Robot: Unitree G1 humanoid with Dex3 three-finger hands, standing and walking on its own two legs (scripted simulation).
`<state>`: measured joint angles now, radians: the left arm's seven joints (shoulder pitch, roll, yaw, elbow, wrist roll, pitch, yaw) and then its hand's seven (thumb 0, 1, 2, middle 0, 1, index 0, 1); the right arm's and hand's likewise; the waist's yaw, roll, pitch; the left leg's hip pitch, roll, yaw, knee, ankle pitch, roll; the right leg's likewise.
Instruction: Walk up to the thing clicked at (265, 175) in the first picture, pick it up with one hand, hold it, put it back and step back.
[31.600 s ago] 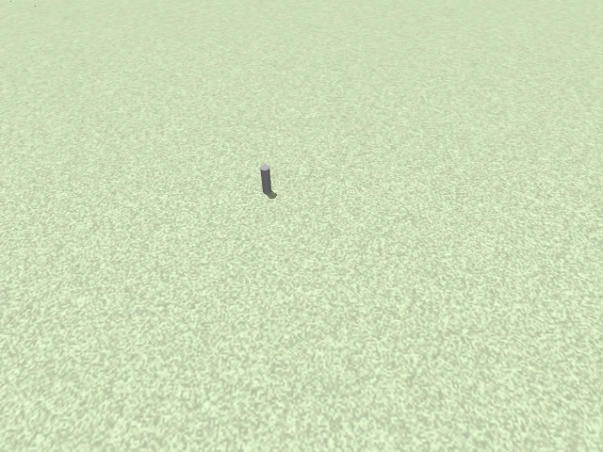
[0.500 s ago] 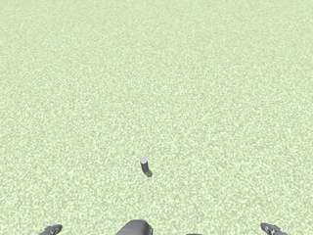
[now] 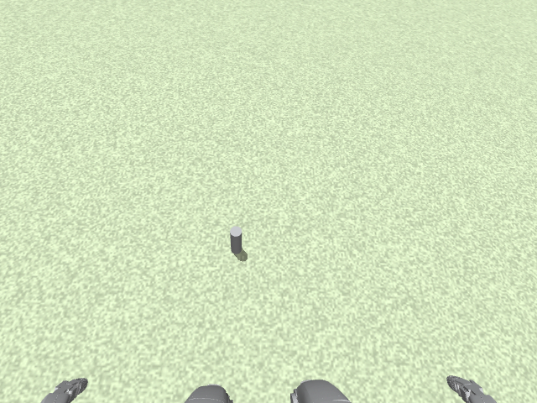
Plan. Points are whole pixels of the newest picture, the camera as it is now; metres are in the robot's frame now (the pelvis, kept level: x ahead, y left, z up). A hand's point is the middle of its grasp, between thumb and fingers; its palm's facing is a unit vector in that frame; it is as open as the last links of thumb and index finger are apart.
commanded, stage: step back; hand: left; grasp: from the side
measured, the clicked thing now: (236, 240) +0.69 +0.12 -0.69
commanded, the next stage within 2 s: none
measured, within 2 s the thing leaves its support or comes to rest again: neither
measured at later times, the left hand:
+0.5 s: hand out of the picture -0.03 +0.22 -0.15, palm faces +0.05 -0.91 -0.40, open 7.4 cm
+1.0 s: hand out of the picture -0.29 +0.16 -0.15, palm faces +0.00 -0.91 -0.41, open 7.4 cm
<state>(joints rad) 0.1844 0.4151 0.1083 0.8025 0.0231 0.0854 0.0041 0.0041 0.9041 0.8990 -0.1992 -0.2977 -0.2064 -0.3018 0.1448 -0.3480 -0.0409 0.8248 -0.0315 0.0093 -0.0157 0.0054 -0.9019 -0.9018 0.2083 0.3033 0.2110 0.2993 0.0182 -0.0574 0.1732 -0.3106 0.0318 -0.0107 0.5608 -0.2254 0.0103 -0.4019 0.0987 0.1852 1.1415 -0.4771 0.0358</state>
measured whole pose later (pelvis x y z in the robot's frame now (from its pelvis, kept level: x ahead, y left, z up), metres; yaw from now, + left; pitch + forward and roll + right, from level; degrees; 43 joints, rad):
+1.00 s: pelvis -0.32 -0.11 -0.01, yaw -1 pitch -3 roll +1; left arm 0.26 0.36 0.06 0.92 0.05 0.04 0.00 0.01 0.90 0.90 -0.20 -0.30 -0.21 -0.30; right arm 0.11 -0.41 -0.06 0.85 -0.02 0.07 -0.01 0.00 -0.91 -0.90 0.20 0.30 0.21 0.30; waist 0.06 0.03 0.11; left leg -0.50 -0.02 -0.10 0.93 -0.46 0.00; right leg -0.24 0.00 0.06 0.68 -0.39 -0.01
